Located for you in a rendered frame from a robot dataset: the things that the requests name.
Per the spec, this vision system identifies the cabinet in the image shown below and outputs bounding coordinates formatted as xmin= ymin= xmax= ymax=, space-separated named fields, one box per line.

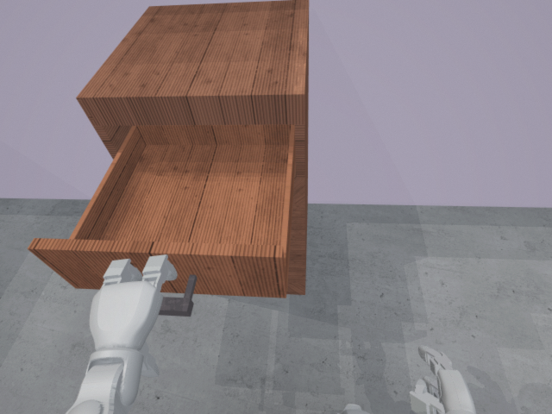
xmin=76 ymin=0 xmax=309 ymax=295

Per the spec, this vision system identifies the handle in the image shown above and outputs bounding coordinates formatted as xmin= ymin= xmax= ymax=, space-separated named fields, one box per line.
xmin=159 ymin=274 xmax=197 ymax=317

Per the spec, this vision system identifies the drawer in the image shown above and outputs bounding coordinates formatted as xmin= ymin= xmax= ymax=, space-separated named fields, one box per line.
xmin=27 ymin=124 xmax=296 ymax=298

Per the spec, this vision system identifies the robot left forearm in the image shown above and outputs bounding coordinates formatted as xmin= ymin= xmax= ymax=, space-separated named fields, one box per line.
xmin=66 ymin=347 xmax=144 ymax=414

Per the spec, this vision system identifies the left robot hand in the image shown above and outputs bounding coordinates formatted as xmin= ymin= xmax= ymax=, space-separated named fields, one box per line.
xmin=90 ymin=254 xmax=178 ymax=377

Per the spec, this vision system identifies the right robot hand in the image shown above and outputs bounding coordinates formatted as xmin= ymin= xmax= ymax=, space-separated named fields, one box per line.
xmin=410 ymin=345 xmax=476 ymax=414

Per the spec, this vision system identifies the right robot shin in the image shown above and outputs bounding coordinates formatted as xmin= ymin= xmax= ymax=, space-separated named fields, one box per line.
xmin=342 ymin=404 xmax=361 ymax=411

